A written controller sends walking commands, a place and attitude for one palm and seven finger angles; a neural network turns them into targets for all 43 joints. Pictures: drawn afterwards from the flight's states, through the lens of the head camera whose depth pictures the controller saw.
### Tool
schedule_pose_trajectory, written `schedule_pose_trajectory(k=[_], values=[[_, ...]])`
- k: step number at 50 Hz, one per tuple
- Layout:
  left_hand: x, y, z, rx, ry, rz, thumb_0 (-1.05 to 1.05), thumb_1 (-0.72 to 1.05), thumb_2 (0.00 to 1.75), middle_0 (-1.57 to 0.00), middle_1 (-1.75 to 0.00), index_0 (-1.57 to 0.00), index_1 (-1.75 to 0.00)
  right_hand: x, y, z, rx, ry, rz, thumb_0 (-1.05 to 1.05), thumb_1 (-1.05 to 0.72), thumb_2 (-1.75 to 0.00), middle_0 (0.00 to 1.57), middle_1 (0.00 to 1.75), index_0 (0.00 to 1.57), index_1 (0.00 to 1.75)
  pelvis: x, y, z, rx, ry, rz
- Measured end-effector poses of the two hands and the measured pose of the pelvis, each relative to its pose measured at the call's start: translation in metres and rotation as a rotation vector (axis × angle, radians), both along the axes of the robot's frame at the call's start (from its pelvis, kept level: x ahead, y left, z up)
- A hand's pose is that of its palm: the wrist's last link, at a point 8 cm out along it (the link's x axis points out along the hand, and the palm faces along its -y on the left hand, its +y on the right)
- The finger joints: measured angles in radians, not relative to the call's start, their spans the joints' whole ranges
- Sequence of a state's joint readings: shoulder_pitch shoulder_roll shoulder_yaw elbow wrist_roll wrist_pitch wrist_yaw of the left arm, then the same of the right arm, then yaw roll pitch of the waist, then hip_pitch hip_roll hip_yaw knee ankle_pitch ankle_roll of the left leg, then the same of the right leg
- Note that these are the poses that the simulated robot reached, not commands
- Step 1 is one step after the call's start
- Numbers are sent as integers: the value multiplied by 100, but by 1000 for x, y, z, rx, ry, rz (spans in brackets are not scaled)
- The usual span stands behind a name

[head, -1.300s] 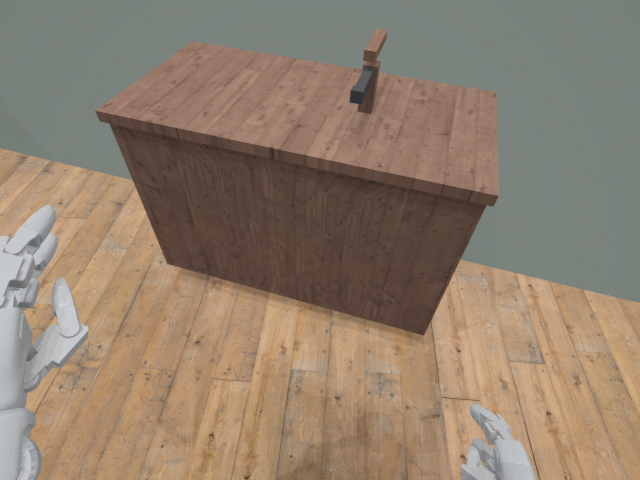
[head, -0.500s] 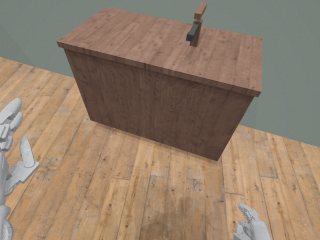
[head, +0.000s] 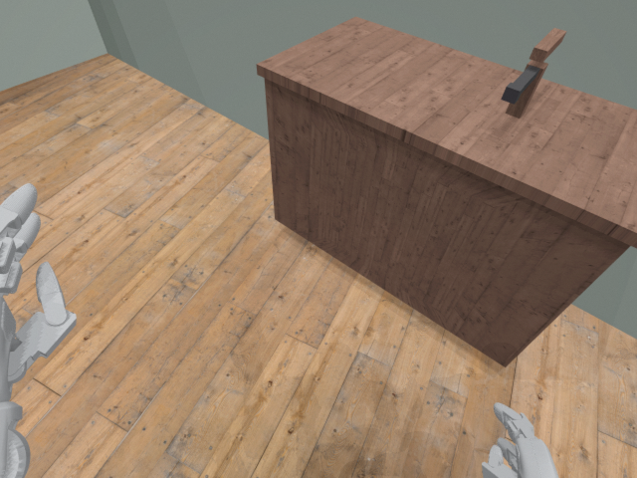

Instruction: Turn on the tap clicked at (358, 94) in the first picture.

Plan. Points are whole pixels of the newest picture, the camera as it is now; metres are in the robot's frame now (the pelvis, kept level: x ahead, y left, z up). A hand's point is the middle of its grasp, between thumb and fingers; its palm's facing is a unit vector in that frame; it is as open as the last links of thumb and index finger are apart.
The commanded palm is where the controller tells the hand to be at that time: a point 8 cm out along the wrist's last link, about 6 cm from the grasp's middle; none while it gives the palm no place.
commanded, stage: walk around to get in front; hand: left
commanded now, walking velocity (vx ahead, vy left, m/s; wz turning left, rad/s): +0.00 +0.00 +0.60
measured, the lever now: (512, 93) +0.81 -0.35 +0.09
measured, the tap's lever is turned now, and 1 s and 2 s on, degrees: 0 0 0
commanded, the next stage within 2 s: none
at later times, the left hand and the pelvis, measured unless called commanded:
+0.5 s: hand out of the picture +0.07 +0.25 +0.17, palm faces +0.63 -0.67 -0.39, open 7.4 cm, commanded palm +0.01 +0.28 +0.19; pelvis -0.06 -0.04 +0.02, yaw +19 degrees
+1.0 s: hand out of the picture -0.10 +0.27 +0.19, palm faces +0.80 -0.46 -0.40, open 7.4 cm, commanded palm -0.15 +0.27 +0.19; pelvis -0.13 -0.05 +0.02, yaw +35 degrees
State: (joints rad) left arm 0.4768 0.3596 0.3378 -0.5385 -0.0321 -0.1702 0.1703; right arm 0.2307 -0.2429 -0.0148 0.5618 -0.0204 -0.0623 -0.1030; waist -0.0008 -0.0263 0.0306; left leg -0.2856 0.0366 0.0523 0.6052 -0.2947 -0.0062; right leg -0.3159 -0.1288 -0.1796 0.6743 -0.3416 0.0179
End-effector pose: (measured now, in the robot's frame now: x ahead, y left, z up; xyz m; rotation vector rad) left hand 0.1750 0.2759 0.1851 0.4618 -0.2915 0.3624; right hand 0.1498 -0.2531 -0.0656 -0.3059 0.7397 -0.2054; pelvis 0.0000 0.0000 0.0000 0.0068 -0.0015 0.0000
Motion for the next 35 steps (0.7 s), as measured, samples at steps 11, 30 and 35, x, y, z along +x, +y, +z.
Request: schedule_pose_trajectory(k=[11,30,35], values=[[-69,12,24,53,-10,92,2,89,90,-20,-30,-21,-30,15,65,6,164,-42,207,1,-90,-90,21,30,20,30,-25,-9,11,-31,-14,143],[-188,13,11,-7,-11,384,1,89,90,-21,-31,-22,-30,9,38,9,-13,17,380,1,-90,-90,21,30,20,30,-70,-32,11,5,-15,387],[-228,31,10,7,-81,426,1,89,90,-21,-30,-22,-30,4,61,16,-22,-27,421,1,-90,-90,20,29,20,30,-91,-23,4,8,-26,427]])
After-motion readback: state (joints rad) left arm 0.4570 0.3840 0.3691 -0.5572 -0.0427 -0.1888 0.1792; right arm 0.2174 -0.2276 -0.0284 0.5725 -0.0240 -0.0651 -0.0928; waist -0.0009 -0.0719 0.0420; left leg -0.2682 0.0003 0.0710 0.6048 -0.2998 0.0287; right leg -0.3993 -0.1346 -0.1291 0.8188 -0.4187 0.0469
